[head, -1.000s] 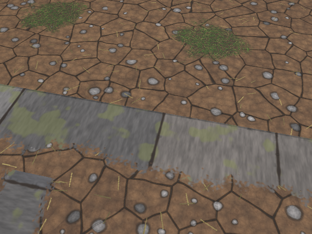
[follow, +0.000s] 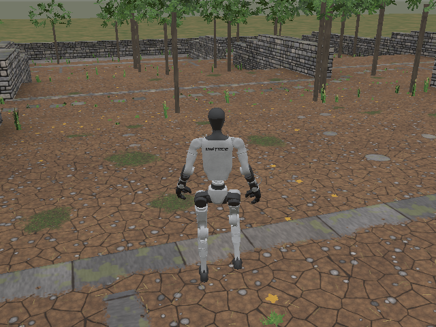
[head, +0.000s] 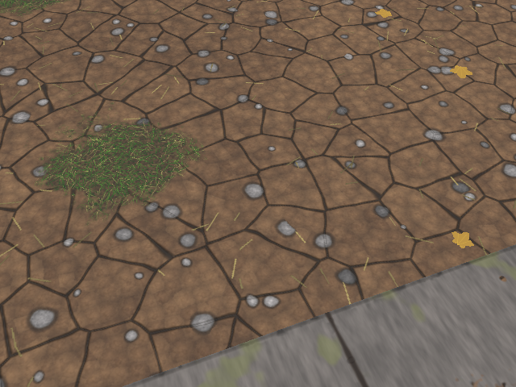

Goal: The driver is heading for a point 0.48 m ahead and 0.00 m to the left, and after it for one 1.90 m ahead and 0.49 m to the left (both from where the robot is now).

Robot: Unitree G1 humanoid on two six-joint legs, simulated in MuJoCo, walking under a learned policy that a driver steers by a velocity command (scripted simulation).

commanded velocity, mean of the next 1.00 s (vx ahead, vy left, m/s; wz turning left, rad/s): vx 0.50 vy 0.00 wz -0.02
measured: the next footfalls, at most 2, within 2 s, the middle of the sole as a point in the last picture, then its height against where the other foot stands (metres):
right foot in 0.30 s outside the picture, level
left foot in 0.84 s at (247, 325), level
